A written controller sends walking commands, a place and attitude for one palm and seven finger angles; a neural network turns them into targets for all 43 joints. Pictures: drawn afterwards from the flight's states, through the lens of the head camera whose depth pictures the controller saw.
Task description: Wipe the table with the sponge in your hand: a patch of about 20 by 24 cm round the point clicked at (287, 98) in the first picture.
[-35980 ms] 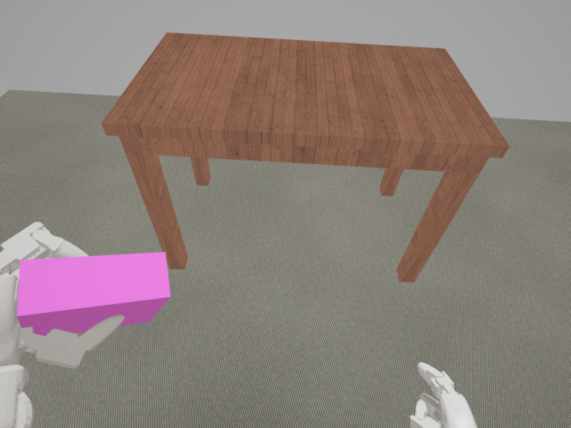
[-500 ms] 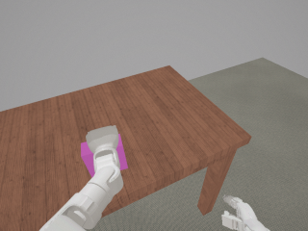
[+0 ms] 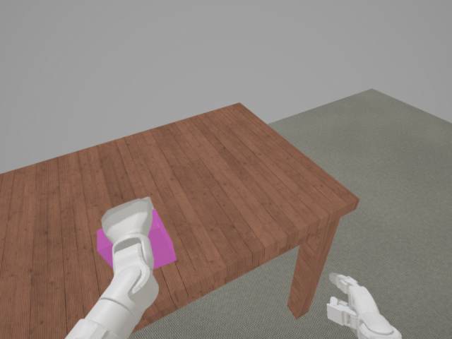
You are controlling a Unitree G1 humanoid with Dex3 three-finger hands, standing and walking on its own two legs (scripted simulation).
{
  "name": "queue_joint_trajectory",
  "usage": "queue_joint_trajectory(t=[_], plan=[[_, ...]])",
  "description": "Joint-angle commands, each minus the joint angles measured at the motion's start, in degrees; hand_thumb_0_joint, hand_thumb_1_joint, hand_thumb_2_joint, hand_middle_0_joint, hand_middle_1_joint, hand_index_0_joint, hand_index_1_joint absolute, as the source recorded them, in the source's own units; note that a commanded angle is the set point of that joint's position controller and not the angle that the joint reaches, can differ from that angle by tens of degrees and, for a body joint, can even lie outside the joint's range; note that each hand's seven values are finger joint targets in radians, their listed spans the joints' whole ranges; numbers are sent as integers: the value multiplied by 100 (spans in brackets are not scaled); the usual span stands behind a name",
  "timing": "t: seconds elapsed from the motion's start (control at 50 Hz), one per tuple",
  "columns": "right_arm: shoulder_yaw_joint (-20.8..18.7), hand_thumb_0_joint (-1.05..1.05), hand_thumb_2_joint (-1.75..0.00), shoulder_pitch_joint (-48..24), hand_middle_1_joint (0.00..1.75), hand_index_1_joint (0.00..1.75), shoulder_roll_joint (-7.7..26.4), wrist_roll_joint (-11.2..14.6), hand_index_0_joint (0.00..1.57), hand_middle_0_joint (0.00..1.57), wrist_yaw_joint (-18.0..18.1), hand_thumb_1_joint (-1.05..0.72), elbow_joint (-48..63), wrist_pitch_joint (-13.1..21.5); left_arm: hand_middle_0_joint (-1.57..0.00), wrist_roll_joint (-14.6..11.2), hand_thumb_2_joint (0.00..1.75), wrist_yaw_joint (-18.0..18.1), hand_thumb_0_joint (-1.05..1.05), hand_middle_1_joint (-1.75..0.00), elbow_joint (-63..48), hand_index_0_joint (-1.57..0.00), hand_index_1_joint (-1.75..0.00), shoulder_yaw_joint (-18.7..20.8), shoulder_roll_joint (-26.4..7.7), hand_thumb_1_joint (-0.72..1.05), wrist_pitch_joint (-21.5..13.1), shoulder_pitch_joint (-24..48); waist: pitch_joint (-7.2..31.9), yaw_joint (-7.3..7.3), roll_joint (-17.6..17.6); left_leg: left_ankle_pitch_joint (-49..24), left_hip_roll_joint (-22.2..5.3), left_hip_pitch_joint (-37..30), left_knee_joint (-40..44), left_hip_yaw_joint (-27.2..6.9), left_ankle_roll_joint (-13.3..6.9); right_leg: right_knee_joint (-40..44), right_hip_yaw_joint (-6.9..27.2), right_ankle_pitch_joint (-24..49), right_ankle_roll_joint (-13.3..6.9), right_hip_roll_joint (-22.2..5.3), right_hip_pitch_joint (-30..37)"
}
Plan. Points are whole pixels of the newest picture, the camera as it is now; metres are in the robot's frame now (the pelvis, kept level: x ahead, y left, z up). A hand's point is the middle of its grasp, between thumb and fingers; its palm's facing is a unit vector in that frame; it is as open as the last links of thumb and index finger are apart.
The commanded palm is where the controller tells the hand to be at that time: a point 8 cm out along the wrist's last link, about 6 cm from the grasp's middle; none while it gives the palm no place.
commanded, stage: slide back across to the middle lane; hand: left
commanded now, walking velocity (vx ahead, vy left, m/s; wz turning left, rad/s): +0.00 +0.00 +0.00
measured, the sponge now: (142, 251) +0.29 +0.21 -0.01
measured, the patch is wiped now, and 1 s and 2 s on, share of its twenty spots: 1.00 1.00 1.00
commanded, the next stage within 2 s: wipe forward along the middle lane in 0.30 s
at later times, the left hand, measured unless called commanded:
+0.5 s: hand (119, 247) +0.28 +0.24 +0.03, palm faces -0.02 -0.11 -0.99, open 9.3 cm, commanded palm +0.24 +0.25 +0.07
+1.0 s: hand (113, 231) +0.31 +0.27 +0.03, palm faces -0.09 -0.05 -0.99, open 9.3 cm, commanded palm +0.29 +0.28 +0.05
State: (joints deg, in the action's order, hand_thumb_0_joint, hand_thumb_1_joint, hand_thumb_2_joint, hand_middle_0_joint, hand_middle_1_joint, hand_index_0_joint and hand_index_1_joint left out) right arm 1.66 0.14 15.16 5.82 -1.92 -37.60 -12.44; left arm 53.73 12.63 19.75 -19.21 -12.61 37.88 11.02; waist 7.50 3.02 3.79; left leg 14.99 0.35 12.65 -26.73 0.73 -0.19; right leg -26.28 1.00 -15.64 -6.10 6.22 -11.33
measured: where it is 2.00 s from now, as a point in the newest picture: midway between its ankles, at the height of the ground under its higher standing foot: outside the picture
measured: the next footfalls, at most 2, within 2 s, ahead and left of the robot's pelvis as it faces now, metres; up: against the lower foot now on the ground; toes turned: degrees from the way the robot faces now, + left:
none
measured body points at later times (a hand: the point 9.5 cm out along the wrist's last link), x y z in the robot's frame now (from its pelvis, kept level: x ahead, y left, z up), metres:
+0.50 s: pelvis -0.01 +0.00 +0.00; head -0.05 -0.03 +0.45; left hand +0.27 +0.24 +0.09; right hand +0.22 -0.21 -0.08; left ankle -0.01 +0.12 -0.74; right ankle -0.02 -0.05 -0.74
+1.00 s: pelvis -0.03 -0.01 -0.01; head -0.03 -0.04 +0.44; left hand +0.31 +0.27 +0.08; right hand +0.15 -0.25 -0.12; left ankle -0.01 +0.12 -0.74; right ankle -0.02 -0.05 -0.74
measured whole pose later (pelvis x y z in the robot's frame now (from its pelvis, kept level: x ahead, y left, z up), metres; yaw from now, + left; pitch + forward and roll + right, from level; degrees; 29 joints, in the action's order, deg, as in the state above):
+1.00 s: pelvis -0.03 -0.01 -0.01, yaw +1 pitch +6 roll +0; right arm 1.4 7.5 15.8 4.9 2.2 -40.1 -8.2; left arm 54.9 10.2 40.9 -7.7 -20.2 23.3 24.4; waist 7.7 1.3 3.7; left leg 14.7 -0.1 23.4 -32.3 -1.2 -0.8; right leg -30.5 -1.2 -15.0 -6.8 6.8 -21.1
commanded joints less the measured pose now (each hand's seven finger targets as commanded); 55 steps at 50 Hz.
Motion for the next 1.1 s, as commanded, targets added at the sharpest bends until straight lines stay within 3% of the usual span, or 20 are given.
queue_joint_trajectory(t=[0.0,0.04,0.22,0.36,0.44,0.5,0.64,0.68,0.7,0.78,0.8,0.84,0.88,0.92,0.94,1.0,1.08], plan=[[-172,0,-90,-1472,30,30,521,5,20,20,38,-90,1043,317,-120,-51,130,-132,0,-160,-434,-120,-160,531,-710,10,102,645,565,197,-796,-1206,250,74,100,-132,-256,387,728,2220,190,-426,559],[-160,0,-90,-1408,30,30,541,-9,20,20,98,-90,965,333,-120,-18,130,-103,0,-160,-284,-120,-160,706,-909,10,65,713,469,181,-876,-1033,262,111,113,-114,-256,452,770,1871,209,-413,479],[-121,0,-90,-1376,30,30,526,-25,20,20,152,-90,972,432,-120,125,130,-155,0,-160,-359,-120,-160,1056,-1274,10,-187,284,482,242,-610,-1108,289,151,76,-174,-230,362,856,2080,175,-420,553],[-161,0,-90,-1336,30,30,551,-37,20,20,187,-90,1005,519,-120,23,130,-237,0,-160,-548,-120,-160,840,-974,10,-268,156,393,181,-805,-1056,264,100,54,-193,-276,460,775,1921,207,-413,383],[-175,0,-90,-1204,30,30,601,-49,20,20,280,-90,893,547,-120,72,130,-239,0,-160,-200,-120,-160,886,-1104,10,-318,706,120,76,-853,-741,268,204,89,-186,-292,590,830,1305,213,-386,86],[-185,0,-90,-1112,30,30,631,-56,20,20,335,-90,817,572,-120,137,130,-213,0,-160,-33,-120,-160,1177,-1444,10,-438,975,376,117,-734,-746,276,260,92,-222,-270,524,875,1328,178,-386,178],[-211,0,-90,-737,30,30,645,-81,20,20,417,-90,701,646,-120,258,130,-133,0,-160,797,-120,-160,1134,-1392,10,-754,1383,393,18,-836,-511,292,595,-25,-200,-268,445,810,1111,206,-391,-5],[-221,0,-90,-650,30,30,675,-84,20,20,434,-90,676,653,-120,237,130,-138,0,-160,1110,-120,-160,1258,-1521,10,-815,1421,399,14,-1040,-464,301,756,-92,-199,-269,446,877,1181,240,-425,28],[-219,0,-90,-638,30,30,702,-75,20,20,430,-90,666,647,-120,232,130,-147,0,-160,1098,-120,-160,1370,-1683,10,-873,1676,431,-7,-958,-479,287,790,-80,-244,-260,405,899,1220,212,-412,-6],[-242,0,-90,-416,30,30,720,-86,20,20,460,-90,621,654,-120,252,130,-108,0,-160,1557,-120,-160,1434,-1792,10,-1054,1767,481,-67,-1067,-352,301,1045,-222,-212,-271,363,932,1161,269,-458,-46],[-240,0,-90,-409,30,30,722,-87,20,20,446,-90,650,661,-120,234,130,-122,0,-160,1525,-120,-160,1463,-1811,10,-1114,1900,504,-56,-938,-360,301,1094,-219,-236,-271,341,959,1211,250,-455,-51],[-250,0,-90,-290,30,30,724,-92,20,20,454,-90,624,655,-120,292,130,-103,0,-160,1733,-120,-160,1323,-1728,10,-1197,2111,367,-159,-855,-262,291,1149,-283,-213,-286,351,892,1017,268,-464,-259],[-254,0,-90,-165,30,30,749,-95,20,20,456,-90,584,655,-120,299,130,-87,0,-160,2050,-120,-160,1401,-1858,10,-1256,2181,367,-190,-947,-149,283,1300,-348,-211,-286,376,964,830,286,-487,-315],[-274,0,-90,-66,30,30,777,-94,20,20,459,-90,557,650,-120,312,130,-74,0,-160,2133,-120,-160,1548,-2060,10,-1385,2396,509,-206,-950,-158,278,1422,-419,-229,-297,302,967,854,301,-497,-283],[-281,0,-90,-2,30,30,766,-103,20,20,462,-90,579,659,-120,298,130,-63,0,-160,2239,-120,-160,1478,-1963,10,-1429,2362,507,-225,-966,-121,275,1482,-443,-206,-295,296,955,841,311,-508,-310],[-288,0,-90,84,30,30,782,-91,20,20,447,-90,560,663,-120,318,130,-40,0,-160,2370,-120,-160,1637,-2184,10,-1600,2704,631,-240,-849,-84,257,1636,-505,-258,-295,241,1025,787,285,-507,-365],[-317,0,-90,291,30,30,804,-93,20,20,453,-90,513,683,-120,316,130,30,0,-160,2686,-120,-160,1580,-2212,10,-1764,2979,676,-350,-968,39,212,1860,-674,-213,-304,240,1124,681,353,-610,-404]])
